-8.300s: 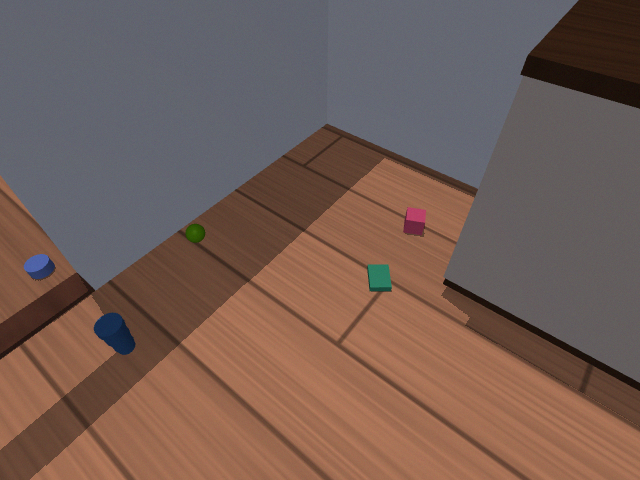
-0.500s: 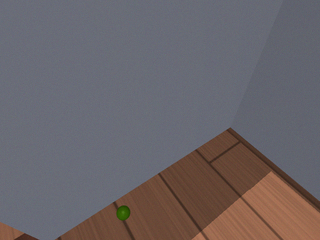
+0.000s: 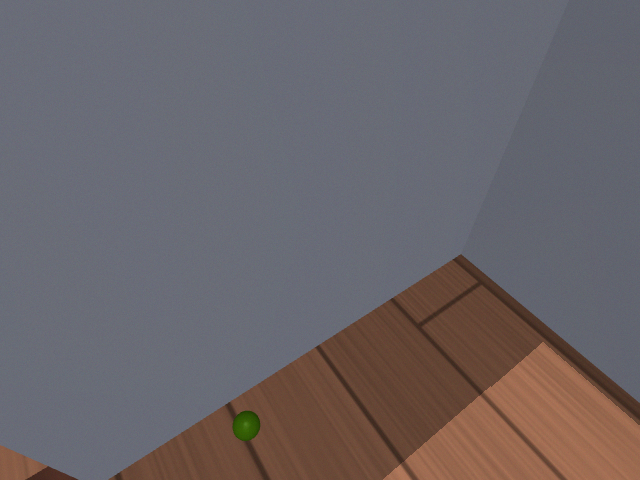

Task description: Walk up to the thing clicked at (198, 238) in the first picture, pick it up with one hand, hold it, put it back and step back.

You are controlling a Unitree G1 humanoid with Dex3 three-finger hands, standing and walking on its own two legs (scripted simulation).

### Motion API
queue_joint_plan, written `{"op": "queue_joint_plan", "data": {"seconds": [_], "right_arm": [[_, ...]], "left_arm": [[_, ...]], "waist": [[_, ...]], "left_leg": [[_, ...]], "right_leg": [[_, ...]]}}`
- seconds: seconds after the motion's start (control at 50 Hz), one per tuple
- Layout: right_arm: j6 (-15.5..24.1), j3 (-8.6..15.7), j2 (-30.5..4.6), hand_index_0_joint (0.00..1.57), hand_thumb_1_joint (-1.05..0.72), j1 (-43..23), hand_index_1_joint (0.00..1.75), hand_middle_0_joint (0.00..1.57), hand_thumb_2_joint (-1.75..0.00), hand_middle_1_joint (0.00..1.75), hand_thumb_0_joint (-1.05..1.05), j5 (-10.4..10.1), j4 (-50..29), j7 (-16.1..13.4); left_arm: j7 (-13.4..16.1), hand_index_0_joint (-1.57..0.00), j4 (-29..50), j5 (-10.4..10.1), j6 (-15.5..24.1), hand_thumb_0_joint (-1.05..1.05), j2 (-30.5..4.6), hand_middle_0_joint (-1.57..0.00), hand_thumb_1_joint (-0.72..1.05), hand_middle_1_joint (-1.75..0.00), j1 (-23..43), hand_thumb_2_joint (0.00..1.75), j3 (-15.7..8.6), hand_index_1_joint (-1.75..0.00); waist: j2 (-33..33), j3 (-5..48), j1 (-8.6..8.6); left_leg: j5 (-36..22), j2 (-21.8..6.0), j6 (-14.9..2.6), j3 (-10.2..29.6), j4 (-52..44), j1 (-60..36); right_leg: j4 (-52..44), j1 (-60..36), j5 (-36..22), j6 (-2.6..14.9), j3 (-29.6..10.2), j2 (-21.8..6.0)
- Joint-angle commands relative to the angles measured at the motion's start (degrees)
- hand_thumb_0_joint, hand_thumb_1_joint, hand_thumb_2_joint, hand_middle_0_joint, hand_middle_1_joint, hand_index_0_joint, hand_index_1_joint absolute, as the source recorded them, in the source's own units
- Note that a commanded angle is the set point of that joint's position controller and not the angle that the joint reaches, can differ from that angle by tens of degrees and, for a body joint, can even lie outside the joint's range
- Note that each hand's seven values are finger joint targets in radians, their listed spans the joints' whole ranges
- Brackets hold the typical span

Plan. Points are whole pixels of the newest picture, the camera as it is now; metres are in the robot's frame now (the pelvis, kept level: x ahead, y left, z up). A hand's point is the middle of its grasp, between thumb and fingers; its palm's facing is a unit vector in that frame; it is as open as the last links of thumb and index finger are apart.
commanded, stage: stand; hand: left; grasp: from above
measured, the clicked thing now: (246, 425) +0.40 +0.24 -0.74
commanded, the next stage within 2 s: rise first in 0.14 s
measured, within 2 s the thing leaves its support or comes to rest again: neither
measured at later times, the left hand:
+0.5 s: hand out of the picture +0.15 +0.25 -0.17, palm faces -0.03 -0.94 -0.34, open 9.3 cm
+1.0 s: hand out of the picture +0.12 +0.27 -0.23, palm faces -0.16 -0.87 -0.47, open 14.1 cm
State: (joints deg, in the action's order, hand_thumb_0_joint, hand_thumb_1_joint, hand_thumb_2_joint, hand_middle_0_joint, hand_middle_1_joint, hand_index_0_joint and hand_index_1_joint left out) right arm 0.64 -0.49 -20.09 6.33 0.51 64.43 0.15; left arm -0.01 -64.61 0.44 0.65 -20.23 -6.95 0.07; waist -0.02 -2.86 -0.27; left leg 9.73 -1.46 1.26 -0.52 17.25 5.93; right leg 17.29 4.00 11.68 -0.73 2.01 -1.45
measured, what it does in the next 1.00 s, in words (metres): lowers itself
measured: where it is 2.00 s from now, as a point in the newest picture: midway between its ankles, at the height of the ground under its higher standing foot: outside the picture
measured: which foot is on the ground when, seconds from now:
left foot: down 0.00-1.00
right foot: down 0.00-1.00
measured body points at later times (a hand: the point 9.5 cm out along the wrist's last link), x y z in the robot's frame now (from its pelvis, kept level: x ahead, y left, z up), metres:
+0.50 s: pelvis -0.02 +0.00 -0.02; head +0.05 +0.01 +0.42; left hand +0.15 +0.30 -0.15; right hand +0.08 -0.27 -0.14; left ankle +0.00 +0.13 -0.75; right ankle -0.02 -0.12 -0.75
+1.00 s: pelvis -0.02 +0.01 -0.09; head +0.08 +0.02 +0.35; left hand +0.12 +0.31 -0.20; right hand +0.15 -0.24 -0.19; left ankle +0.00 +0.13 -0.75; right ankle -0.03 -0.12 -0.75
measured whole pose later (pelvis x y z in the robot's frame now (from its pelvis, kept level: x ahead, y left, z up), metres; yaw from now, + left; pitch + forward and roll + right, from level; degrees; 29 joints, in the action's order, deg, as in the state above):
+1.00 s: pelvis -0.02 +0.01 -0.09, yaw -1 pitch +17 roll -2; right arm 7.0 2.0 -13.2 10.3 -0.5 32.7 -1.6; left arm 0.8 -29.8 14.6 -10.6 -17.8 -12.5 -7.3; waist -0.2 5.7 0.9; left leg 29.1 -2.3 0.4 0.7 64.5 52.4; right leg 62.6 49.3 30.2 -1.3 1.6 -1.4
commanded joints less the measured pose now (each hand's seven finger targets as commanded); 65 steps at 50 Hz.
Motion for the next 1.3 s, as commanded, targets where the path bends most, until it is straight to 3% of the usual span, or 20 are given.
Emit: {"op": "queue_joint_plan", "data": {"seconds": [0.0, 0.22, 0.24, 0.26, 0.28, 0.3, 0.34, 0.38, 0.42, 0.44, 0.48, 0.58, 0.68, 0.84, 0.98, 1.04, 1.1, 1.18, 1.22, 1.28], "right_arm": [[1.1, 2.4, -12.1, 0.2, -0.9, -1.7, 0.3, 0.2, -0.9, 0.3, 0.0, 0.0, -2.9, -0.7], [1.2, 2.3, -12.1, 0.2, -0.93, -1.6, 0.3, 0.2, -0.91, 0.3, 0.0, -0.1, -3.1, -0.8], [3.7, 0.6, -2.7, 0.2, -0.99, -0.3, 0.3, 0.2, -0.92, 0.3, 0.0, -3.9, -18.4, -1.9], [3.4, 0.7, -4.3, 0.2, -0.94, 2.8, 0.3, 0.2, -0.91, 0.3, 0.0, -4.1, -15.2, -2.5], [2.6, 1.4, -5.8, 0.2, -0.93, 4.2, 0.3, 0.2, -0.91, 0.3, 0.0, -3.8, -14.8, -2.7], [2.1, 2.2, -6.2, 0.2, -0.92, 4.7, 0.3, 0.2, -0.91, 0.3, 0.0, -3.8, -16.4, -2.7], [2.6, 3.9, -6.2, 0.2, -0.89, 5.9, 0.3, 0.2, -0.9, 0.3, 0.0, -3.0, -18.6, -3.3], [2.8, 4.9, -5.7, 0.2, -0.94, 7.8, 0.3, 0.2, -0.91, 0.3, 0.0, -2.0, -20.7, -2.6], [2.8, 6.1, -5.4, 0.2, -0.94, 8.4, 0.3, 0.2, -0.91, 0.3, 0.0, -1.7, -23.6, -2.1], [2.7, 6.3, -4.9, 0.2, -0.95, 8.4, 0.3, 0.2, -0.91, 0.3, 0.0, -1.7, -25.4, -1.9], [2.6, 5.6, -4.0, 0.2, -0.92, 7.2, 0.3, 0.2, -0.91, 0.3, 0.0, -2.0, -27.2, -1.5], [3.3, 5.8, -3.5, 0.2, -0.91, 5.2, 0.3, 0.2, -0.9, 0.3, 0.0, -2.3, -32.6, -0.8], [5.6, 6.4, -2.7, 0.2, -0.89, 6.9, 0.3, 0.2, -0.9, 0.3, 0.0, -1.7, -34.8, -1.1], [7.9, 6.5, -2.2, 0.2, -0.89, 6.2, 0.3, 0.2, -0.9, 0.3, 0.0, -1.3, -37.7, -2.2], [9.5, 5.9, -1.7, 0.2, -0.89, 5.0, 0.3, 0.2, -0.9, 0.3, 0.0, -0.8, -39.0, -2.4], [10.3, 5.8, -1.7, 0.2, -0.9, 4.1, 0.3, 0.2, -0.9, 0.3, 0.0, -0.6, -39.6, -2.2], [11.3, 5.7, -1.8, 0.2, -0.88, 3.7, 0.3, 0.2, -0.9, 0.3, 0.0, -0.6, -39.4, -2.0], [12.6, 6.4, -2.9, 0.2, -0.86, 2.4, 0.3, 0.2, -0.89, 0.3, 0.0, -0.3, -38.3, -1.3], [12.9, 6.9, -3.3, 0.2, -0.86, 2.2, 0.3, 0.2, -0.89, 0.3, 0.0, -0.4, -38.0, -0.8], [12.9, 7.3, -4.5, 0.2, -0.86, 2.1, 0.3, 0.2, -0.89, 0.3, 0.0, -0.6, -36.5, -0.1]], "left_arm": [[0.6, -0.2, 3.2, 0.1, 1.1, 0.0, -12.2, -0.2, 0.9, -0.3, 1.2, 0.9, -2.5, -0.3], [0.7, -0.17, 3.4, 0.0, 1.1, 0.0, -12.3, -0.17, 0.82, -0.38, 1.6, 0.92, -2.6, -0.38], [1.4, -0.17, 23.5, -2.8, 6.3, 0.0, -2.6, -0.22, 0.74, -0.46, 21.7, 1.0, -2.7, -0.46], [1.6, -0.18, 18.5, -2.8, 5.3, 0.0, -4.7, -0.22, 0.66, -0.54, 26.4, 0.95, -3.3, -0.54], [1.8, -0.16, 9.3, -1.7, 2.9, 0.0, -9.0, -0.2, 0.58, -0.58, 17.8, 0.96, -6.5, -0.62], [1.0, -0.15, 5.8, -0.9, 1.9, 0.0, -10.0, -0.17, 0.5, -0.66, 13.1, 0.94, -7.7, -0.69], [0.0, -0.11, 9.6, 1.4, 2.6, 0.0, -15.0, -0.1, 0.34, -0.82, 18.6, 0.93, -10.4, -0.84], [-1.7, -0.11, 2.7, 5.2, 0.9, 0.0, -12.5, -0.07, 0.19, -0.98, 9.3, 0.93, -10.6, -0.95], [-2.0, -0.06, 7.7, 7.2, 0.4, 0.0, -14.0, -0.02, 0.03, -1.08, 4.7, 0.98, -13.8, -1.04], [-1.6, -0.07, 10.1, 7.4, -0.4, 0.0, -12.8, -0.03, -0.05, -1.1, 3.3, 0.96, -13.7, -1.05], [-0.8, -0.07, 10.9, 8.2, -3.0, 0.0, -8.5, -0.04, -0.2, -1.12, 3.4, 0.95, -10.8, -1.08], [0.8, -0.08, 17.8, 9.4, -7.1, 0.0, -7.8, -0.07, -0.55, -1.08, 4.5, 0.98, -10.5, -1.07], [1.5, -0.07, 28.2, 11.3, -6.0, 0.0, -9.3, -0.07, -0.57, -1.07, 5.7, 0.98, -12.5, -1.07], [1.9, -0.05, 40.6, 13.8, -8.4, 0.0, -8.4, -0.06, -0.59, -1.06, -3.6, 1.01, -12.1, -1.08], [1.9, -0.07, 43.2, 15.8, -10.9, 0.0, -7.0, -0.06, -0.55, -1.08, -7.8, 0.96, -10.8, -1.07], [2.3, -0.07, 44.1, 16.7, -10.2, 0.0, -8.5, -0.07, -0.56, -1.07, -4.8, 0.96, -11.6, -1.07], [2.4, -0.07, 42.5, 19.2, -7.8, 0.0, -8.6, -0.06, -0.54, -1.08, -1.6, 0.96, -10.6, -1.07], [3.2, -0.05, 38.6, 24.0, -3.4, 0.0, -12.1, -0.05, -0.53, -1.08, 3.1, 0.97, -12.4, -1.07], [3.3, -0.05, 39.4, 26.5, -1.1, 0.0, -11.3, -0.05, -0.54, -1.08, 3.9, 0.98, -10.4, -1.08], [4.2, -0.05, 38.0, 30.0, 1.6, 0.0, -13.6, -0.05, -0.54, -1.1, 7.9, 0.98, -10.5, -1.09]], "waist": [[-0.3, 4.3, 0.23], [0.3, 4.9, 0.41], [-1.3, 0.8, 7.17], [-0.7, 2.4, 5.26], [2.1, 1.2, 4.3], [2.9, 1.3, 2.63], [1.7, 9.7, 2.07], [1.9, 12.4, 1.34], [-2.5, 20.6, -2.09], [-3.6, 22.0, -2.29], [-3.7, 16.6, -1.5], [-0.3, 14.2, 0.09], [-1.7, 20.2, 1.01], [-4.0, 23.0, 1.57], [-3.4, 23.2, 1.74], [-3.6, 22.3, 2.48], [-3.2, 23.8, 3.07], [-4.6, 26.7, 2.48], [-5.7, 31.6, 2.05], [-6.8, 36.4, 2.12]], "left_leg": [[-11.7, -6.3, -1.87, 4.9, -1.3, -1.5], [-14.5, -6.6, -1.95, 4.8, -0.8, -2.6], [-3.6, 1.8, -1.77, -2.5, 3.4, 4.9], [-1.8, 2.1, -1.91, -2.2, 3.5, 5.0], [0.2, 2.3, -2.15, -2.1, 4.5, 6.9], [-0.6, 1.9, -2.0, -2.2, 6.3, 8.9], [-3.2, 2.1, -2.13, -1.9, 10.2, 9.1], [-6.0, 2.4, -1.86, -1.2, 14.7, 13.1], [-9.8, 2.9, -1.28, -1.3, 17.4, 12.5], [-10.9, 2.9, -1.01, -1.3, 17.6, 12.0], [-8.4, 2.6, -0.74, -0.8, 18.0, 16.0], [1.0, 1.6, -1.08, -0.4, 22.9, 23.8], [1.8, 1.3, -1.39, -0.1, 31.1, 27.8], [3.0, 0.7, -1.42, 0.7, 36.2, 31.4], [2.7, 0.3, -1.51, 1.5, 41.2, 36.6], [6.1, 0.2, -1.6, 1.8, 44.1, 41.1], [7.4, 0.5, -1.85, 1.6, 49.0, 45.6], [10.6, 0.7, -1.64, 2.3, 56.2, 53.3], [9.5, 0.8, -1.63, 2.4, 59.4, 54.0], [5.4, 0.6, -1.45, 3.3, 64.6, 56.3]], "right_leg": [[-2.5, 0.5, -11.0, 1.67, -4.9, -6.8], [-1.9, -0.2, -13.8, 1.72, -4.8, -7.0], [2.0, 13.6, -9.1, 0.92, -1.2, 0.8], [2.3, 10.8, -6.7, 0.95, -0.5, 0.6], [2.4, 11.6, -3.6, 1.24, 0.1, 1.0], [4.1, 12.5, -3.0, 1.38, 0.5, 1.4], [7.9, 12.3, -6.1, 1.21, -0.3, 0.9], [12.9, 14.2, -8.6, 1.48, -0.1, 1.1], [16.4, 12.6, -10.9, 1.98, -0.4, 1.2], [17.0, 12.4, -11.2, 2.0, -0.2, 1.3], [17.4, 16.9, -7.8, 2.07, 0.3, 1.6], [21.5, 24.8, 1.8, 1.96, 0.8, 2.1], [29.9, 31.9, 2.2, 1.68, 0.0, 1.8], [35.1, 37.1, 3.3, 1.63, -0.2, 1.9], [40.3, 42.3, 4.1, 1.8, 0.4, 2.0], [43.4, 46.7, 6.5, 1.78, 0.4, 2.0], [48.0, 52.0, 7.6, 1.94, 0.1, 1.9], [56.7, 61.3, 10.4, 1.92, 0.0, 1.8], [60.2, 64.5, 9.8, 2.08, -0.2, 1.8], [66.4, 70.3, 7.6, 2.21, 0.0, 1.8]]}}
